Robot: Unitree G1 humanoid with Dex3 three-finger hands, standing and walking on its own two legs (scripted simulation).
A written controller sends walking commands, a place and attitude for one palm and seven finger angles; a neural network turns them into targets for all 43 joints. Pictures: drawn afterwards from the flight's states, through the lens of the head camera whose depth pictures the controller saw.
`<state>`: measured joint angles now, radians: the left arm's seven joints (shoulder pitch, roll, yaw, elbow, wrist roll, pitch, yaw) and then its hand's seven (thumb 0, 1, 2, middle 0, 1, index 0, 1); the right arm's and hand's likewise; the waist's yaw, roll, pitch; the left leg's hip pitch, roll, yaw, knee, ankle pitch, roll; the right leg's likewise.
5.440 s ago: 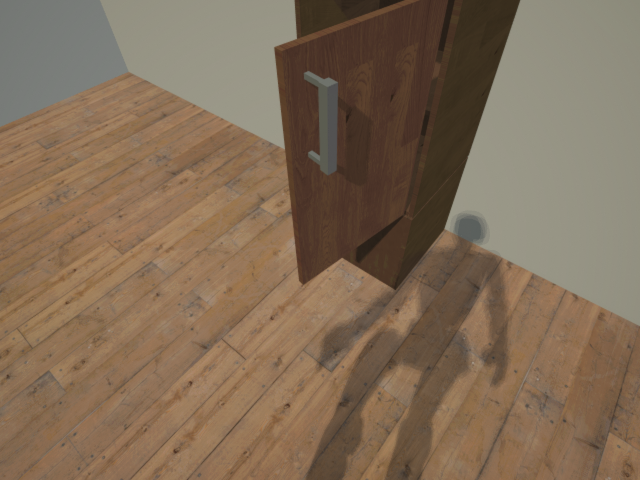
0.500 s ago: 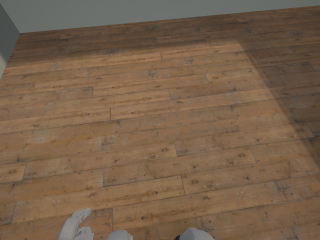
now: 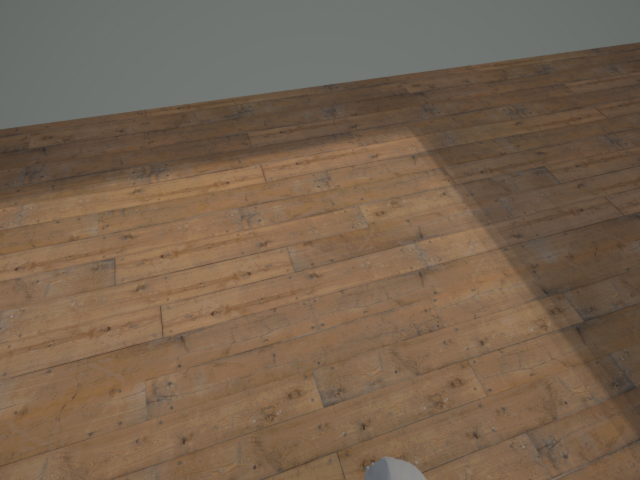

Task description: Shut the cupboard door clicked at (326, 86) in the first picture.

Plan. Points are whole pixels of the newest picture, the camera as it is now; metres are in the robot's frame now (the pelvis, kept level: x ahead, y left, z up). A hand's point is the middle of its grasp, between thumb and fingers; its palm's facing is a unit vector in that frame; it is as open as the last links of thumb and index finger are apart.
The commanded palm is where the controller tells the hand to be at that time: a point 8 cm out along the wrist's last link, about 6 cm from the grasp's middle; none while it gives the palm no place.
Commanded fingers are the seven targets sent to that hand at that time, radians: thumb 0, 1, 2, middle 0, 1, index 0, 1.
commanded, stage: walk around to get in front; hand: left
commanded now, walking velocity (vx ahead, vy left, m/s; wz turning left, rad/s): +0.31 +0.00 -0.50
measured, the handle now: out of the picture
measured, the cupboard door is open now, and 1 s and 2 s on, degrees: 79 79 79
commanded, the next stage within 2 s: walk to a spot facing it in 0.02 s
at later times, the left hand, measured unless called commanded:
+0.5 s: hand (253, 364) +0.31 +0.13 -0.17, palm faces +0.08 -0.98 -0.16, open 7.1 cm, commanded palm none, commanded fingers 0.00 0.90 0.90 -0.20 -0.30 -0.20 -0.30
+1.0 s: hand (235, 365) +0.30 +0.16 -0.17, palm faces +0.33 -0.90 -0.28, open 7.4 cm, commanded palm none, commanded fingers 0.00 0.90 0.90 -0.20 -0.30 -0.20 -0.30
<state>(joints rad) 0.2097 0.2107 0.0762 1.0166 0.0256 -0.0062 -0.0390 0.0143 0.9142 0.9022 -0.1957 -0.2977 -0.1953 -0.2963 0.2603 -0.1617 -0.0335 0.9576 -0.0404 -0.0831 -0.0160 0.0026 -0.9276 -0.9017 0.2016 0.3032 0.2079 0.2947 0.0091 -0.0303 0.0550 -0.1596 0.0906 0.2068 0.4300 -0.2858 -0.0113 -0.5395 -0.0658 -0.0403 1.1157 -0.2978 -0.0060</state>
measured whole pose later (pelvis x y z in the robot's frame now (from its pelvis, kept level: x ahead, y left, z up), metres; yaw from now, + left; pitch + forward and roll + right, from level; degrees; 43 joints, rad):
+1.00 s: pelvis +0.27 -0.08 -0.02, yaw +19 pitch +3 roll +0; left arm 0.14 0.23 0.07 0.91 0.02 0.01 0.02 0.01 0.91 0.90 -0.20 -0.30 -0.20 -0.30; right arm 0.19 -0.23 -0.08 0.93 -0.02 0.05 0.01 0.01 -0.91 -0.90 0.20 0.30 0.21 0.29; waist -0.02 0.02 0.05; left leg -0.43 -0.02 -0.05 0.61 -0.25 -0.01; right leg -0.30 -0.04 -0.02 0.55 -0.33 0.04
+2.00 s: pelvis +0.34 -0.10 +0.00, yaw +58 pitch +0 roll +3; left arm 0.21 0.18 0.04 0.90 0.02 0.00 0.02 0.01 0.92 0.90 -0.20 -0.30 -0.20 -0.30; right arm 0.13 -0.25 -0.08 0.94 -0.02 0.08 0.04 0.01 -0.91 -0.90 0.20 0.30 0.20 0.29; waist -0.02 -0.02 0.12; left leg -0.43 0.03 0.08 0.87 -0.44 -0.07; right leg -0.18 -0.14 -0.21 0.53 -0.34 0.00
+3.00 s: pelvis +0.36 -0.07 -0.02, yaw +93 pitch +0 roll +1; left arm 0.20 0.26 0.08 0.94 0.02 0.06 0.02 0.01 0.91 0.90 -0.20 -0.30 -0.20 -0.30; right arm 0.10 -0.24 -0.06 0.89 -0.03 0.03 0.01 0.01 -0.91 -0.90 0.20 0.30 0.20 0.29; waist 0.01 -0.05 0.10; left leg -0.35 -0.01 0.07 0.63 -0.28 0.03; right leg -0.43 -0.12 -0.06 1.11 -0.50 0.07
